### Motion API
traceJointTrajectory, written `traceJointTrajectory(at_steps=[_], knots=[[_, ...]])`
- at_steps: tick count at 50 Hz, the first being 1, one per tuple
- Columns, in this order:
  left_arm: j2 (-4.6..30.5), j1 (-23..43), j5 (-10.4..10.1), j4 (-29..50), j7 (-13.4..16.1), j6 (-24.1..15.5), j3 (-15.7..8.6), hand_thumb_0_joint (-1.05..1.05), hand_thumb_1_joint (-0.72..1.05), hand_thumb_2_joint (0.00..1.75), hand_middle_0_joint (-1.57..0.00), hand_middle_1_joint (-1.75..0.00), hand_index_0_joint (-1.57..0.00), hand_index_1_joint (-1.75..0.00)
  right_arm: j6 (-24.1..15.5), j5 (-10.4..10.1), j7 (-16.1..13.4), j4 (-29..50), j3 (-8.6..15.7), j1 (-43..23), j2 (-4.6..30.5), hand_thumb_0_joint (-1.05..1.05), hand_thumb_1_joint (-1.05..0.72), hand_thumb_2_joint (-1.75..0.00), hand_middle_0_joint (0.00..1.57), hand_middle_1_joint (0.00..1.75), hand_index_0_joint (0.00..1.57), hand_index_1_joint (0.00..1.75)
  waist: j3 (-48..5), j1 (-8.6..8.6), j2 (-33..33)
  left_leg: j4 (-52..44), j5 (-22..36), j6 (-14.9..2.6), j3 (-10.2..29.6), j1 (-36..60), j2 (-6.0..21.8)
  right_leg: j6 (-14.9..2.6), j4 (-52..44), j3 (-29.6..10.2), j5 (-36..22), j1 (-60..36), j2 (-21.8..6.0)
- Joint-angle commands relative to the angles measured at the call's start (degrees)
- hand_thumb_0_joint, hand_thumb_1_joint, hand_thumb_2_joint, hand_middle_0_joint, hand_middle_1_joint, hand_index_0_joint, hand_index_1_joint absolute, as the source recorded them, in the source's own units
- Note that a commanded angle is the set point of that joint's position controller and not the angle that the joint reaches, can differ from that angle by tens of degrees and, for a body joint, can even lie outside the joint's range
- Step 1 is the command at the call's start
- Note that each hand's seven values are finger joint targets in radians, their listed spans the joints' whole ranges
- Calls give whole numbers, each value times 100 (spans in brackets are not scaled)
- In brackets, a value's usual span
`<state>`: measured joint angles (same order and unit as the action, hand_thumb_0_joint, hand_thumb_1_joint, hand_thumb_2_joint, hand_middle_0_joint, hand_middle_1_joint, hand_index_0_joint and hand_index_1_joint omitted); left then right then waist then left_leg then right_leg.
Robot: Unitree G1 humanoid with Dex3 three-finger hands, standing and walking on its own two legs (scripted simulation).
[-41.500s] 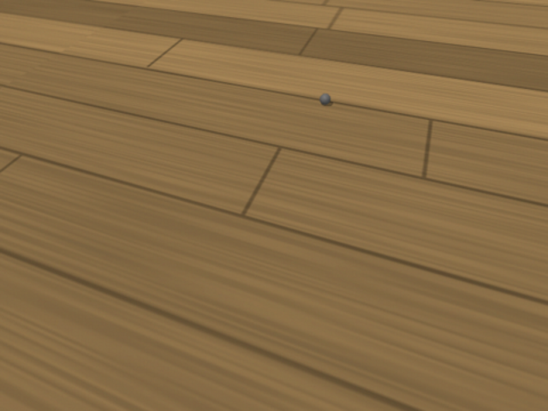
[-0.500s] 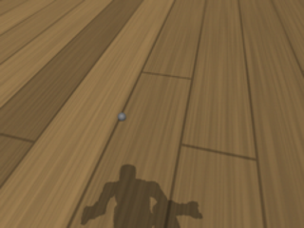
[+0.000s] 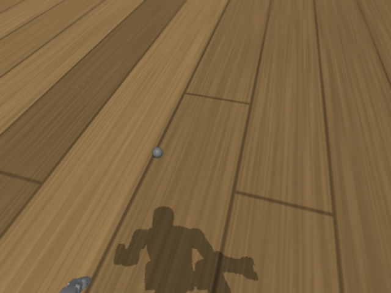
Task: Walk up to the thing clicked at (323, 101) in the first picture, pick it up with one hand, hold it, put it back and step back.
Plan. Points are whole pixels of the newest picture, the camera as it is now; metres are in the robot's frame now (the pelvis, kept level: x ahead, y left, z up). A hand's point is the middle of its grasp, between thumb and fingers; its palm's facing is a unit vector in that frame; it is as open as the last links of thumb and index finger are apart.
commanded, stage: step back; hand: left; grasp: from above
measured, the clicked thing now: (157, 152) +1.01 +0.27 -0.73
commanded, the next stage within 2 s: stand in 0.06 s
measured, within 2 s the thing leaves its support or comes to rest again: neither
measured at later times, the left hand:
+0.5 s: hand out of the picture +0.08 +0.25 -0.14, palm faces -0.02 -0.94 -0.34, open 7.4 cm
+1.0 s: hand out of the picture +0.04 +0.24 -0.14, palm faces -0.06 -0.94 -0.34, open 7.4 cm
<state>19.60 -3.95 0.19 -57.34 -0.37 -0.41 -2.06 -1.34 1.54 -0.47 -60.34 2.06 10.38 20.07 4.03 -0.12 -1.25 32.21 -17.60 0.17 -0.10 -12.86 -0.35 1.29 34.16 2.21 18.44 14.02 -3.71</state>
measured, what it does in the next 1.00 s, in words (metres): stands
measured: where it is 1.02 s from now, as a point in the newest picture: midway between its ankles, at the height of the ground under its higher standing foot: outside the picture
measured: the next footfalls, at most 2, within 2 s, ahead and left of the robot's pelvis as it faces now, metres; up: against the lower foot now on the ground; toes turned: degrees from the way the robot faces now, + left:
none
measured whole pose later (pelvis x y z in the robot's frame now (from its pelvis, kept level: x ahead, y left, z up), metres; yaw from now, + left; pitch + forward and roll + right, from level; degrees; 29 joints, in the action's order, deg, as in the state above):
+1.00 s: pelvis -0.02 -0.01 +0.02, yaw -1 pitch -3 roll +0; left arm 20.1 -7.5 0.6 -65.2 -1.0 -0.8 0.4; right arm -0.3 1.1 0.8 -66.0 0.6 8.3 20.0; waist 3.5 0.5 0.3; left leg 19.0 -9.2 1.4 -0.5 -7.3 1.7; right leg 0.4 19.4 2.1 8.8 8.2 -1.3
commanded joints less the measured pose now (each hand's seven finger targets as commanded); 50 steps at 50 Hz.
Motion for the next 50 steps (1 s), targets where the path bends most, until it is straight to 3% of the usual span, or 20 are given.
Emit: traceJointTrajectory(at_steps=[1, 2, 3, 8, 11, 20, 24, 31, 42, 50], knots=[[1294, 340, -5, 255, 119, -141, -276, 0, 90, 90, -20, -30, -20, -30, -128, -66, -61, 275, 225, -459, 1291, 0, -90, -90, 20, 30, 20, 30, -779, -134, 461, -679, 2743, -364, 731, 82, 894, -306, -527, -308, -1498, -729, -210], [1306, 376, -11, 243, 115, -146, -274, 0, 90, 90, -20, -30, -20, -30, -126, -52, -79, 243, 229, -376, 1301, 0, -90, -90, 20, 30, 20, 30, -813, -54, 597, -657, 3038, -278, 631, 128, 792, -320, -475, -297, -1810, -728, -241], [1057, 59, -73, 40, 80, -111, -170, 0, 90, 90, -20, -30, -20, -30, -149, -85, -50, 248, 153, -391, 1246, 0, -90, -90, 20, 30, 20, 30, -878, -112, 656, -999, 2503, -229, 795, 268, 904, -281, -642, -424, -1702, -875, -237], [1156, 191, -9, -107, 96, -159, -102, 0, 90, 90, -20, -30, -20, -30, -160, -121, -61, 170, 152, -614, 1236, 0, -90, -90, 20, 30, 20, 30, -1219, -50, 437, -831, 3590, -150, 538, 918, 858, -263, -868, -406, -2903, -1146, -365], [1173, 252, -5, -185, 95, -150, -67, 0, 90, 90, -20, -30, -20, -30, -138, -139, -57, 121, 132, -655, 1238, 0, -90, -90, 20, 30, 20, 30, -1099, 6, 316, -1014, 3530, -146, 494, 1003, 867, -237, -1020, -384, -2885, -1133, -357], [1185, 274, 38, -369, 72, -147, -25, 0, 90, 90, -20, -30, -20, -30, -79, -115, 4, 44, 114, -1013, 1189, 0, -90, -90, 20, 30, 20, 30, -517, -7, 201, -1628, 1965, -116, 505, 766, 850, -178, -1631, -431, -1674, -972, -362], [1233, 182, 51, -410, 62, -187, -21, 0, 90, 90, -20, -30, -20, -30, -77, -113, 31, 11, 99, -999, 1169, 0, -90, -90, 20, 30, 20, 30, -533, 1, 153, -1703, 1514, -102, 448, 814, 787, -170, -1809, -511, -1526, -914, -419], [1281, 122, 60, -466, 60, -183, -21, 0, 90, 90, -20, -30, -20, -30, -33, -89, 87, -82, 88, -941, 1136, 0, -90, -90, 20, 30, 20, 30, -211, -7, 7, -1851, 498, -66, 497, 563, 703, -159, -2093, -600, -353, -508, -398], [1354, -2, 39, -427, 37, -170, -17, 0, 90, 90, -20, -30, -20, -30, -37, -75, 90, -184, 70, -649, 1151, 0, -90, -90, 20, 30, 20, 30, -331, -1, 64, -1787, 448, -81, 506, 454, 708, -240, -2043, -728, -175, -499, -414], [1334, -39, 30, -391, 49, -183, 8, 0, 90, 90, -20, -30, -20, -30, -29, -78, 78, -200, 31, -528, 1167, 0, -90, -90, 20, 30, 20, 30, -428, 11, 71, -1702, 826, -90, 505, 468, 761, -236, -1928, -693, -731, -626, -410]])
